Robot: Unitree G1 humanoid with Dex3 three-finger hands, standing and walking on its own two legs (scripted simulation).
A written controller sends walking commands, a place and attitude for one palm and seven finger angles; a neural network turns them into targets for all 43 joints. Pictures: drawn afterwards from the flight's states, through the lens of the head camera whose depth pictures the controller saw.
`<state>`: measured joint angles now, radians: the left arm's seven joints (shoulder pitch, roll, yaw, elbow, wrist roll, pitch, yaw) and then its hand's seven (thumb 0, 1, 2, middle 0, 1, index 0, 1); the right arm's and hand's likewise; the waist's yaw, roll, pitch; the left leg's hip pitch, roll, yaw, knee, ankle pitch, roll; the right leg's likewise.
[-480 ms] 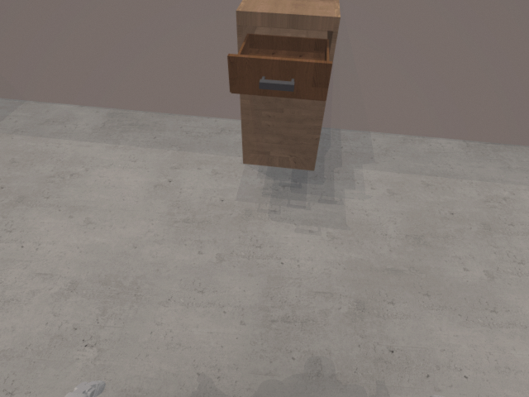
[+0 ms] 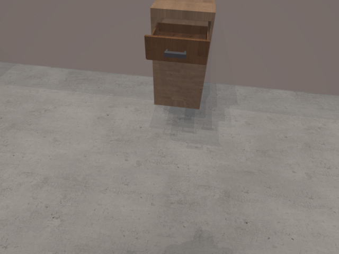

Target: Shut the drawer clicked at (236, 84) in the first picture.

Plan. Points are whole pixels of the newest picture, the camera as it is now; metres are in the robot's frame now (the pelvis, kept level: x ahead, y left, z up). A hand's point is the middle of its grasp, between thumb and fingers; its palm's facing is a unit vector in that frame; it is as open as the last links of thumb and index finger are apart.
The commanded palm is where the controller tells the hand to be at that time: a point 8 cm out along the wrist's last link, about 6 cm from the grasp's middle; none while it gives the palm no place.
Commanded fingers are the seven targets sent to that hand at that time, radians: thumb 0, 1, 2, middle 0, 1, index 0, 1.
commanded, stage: stand and wait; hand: left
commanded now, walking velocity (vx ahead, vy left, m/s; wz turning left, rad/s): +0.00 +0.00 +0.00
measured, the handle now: (175, 53) +1.16 +0.03 -0.09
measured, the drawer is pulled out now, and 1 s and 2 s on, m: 0.30 0.30 0.30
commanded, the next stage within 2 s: look at it before walking up in 0.34 s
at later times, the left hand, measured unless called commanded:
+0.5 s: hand out of the picture +0.06 +0.24 -0.16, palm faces -0.03 -0.95 -0.32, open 7.4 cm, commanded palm none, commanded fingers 0.00 0.90 0.90 -0.20 -0.30 -0.20 -0.30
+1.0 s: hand out of the picture +0.06 +0.25 -0.16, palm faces -0.03 -0.95 -0.32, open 7.4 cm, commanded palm none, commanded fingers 0.00 0.90 0.90 -0.20 -0.30 -0.20 -0.30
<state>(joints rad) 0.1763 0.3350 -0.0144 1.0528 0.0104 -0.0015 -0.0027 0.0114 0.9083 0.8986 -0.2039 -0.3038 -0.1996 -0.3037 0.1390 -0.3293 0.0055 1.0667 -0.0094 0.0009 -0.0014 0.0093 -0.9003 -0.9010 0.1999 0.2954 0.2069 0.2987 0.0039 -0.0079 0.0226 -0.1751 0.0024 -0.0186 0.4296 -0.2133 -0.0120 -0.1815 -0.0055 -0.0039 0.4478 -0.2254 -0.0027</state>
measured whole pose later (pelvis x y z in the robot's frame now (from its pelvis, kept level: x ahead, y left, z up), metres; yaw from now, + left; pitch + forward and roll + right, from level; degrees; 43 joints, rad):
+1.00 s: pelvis +0.00 +0.00 +0.00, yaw +0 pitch -2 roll +0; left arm 0.17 0.34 -0.01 1.10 0.01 -0.01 0.00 0.01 0.91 0.90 -0.20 -0.30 -0.20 -0.30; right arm 0.14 -0.32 0.00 1.11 -0.01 -0.01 0.00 0.01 -0.90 -0.90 0.20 0.30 0.21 0.30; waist 0.01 -0.01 0.03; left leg -0.16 0.01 -0.01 0.38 -0.19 -0.01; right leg -0.17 0.00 0.00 0.40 -0.20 0.00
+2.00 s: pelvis +0.28 -0.05 -0.01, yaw -8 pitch -1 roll -3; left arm 0.42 0.13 0.03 1.12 0.03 -0.08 0.01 0.01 0.91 0.90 -0.20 -0.30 -0.20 -0.30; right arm 0.12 -0.15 -0.06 1.00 -0.02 -0.04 0.03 0.01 -0.91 -0.90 0.19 0.29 0.20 0.30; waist 0.05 -0.01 0.02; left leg -0.51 0.12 0.11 0.71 -0.20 0.00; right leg 0.01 0.01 -0.12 0.36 -0.35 0.00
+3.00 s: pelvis +0.56 -0.09 -0.01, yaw -14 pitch -2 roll -2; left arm 0.13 0.15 0.05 0.99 0.03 -0.01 0.03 -0.01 0.93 0.90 -0.20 -0.30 -0.20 -0.30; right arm 0.27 -0.14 -0.05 1.05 -0.02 0.03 -0.02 0.02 -0.93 -0.90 0.19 0.29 0.20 0.30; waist -0.02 0.00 0.02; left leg -0.38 0.10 0.09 0.83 -0.42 -0.04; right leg -0.28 -0.06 -0.27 0.52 -0.20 -0.05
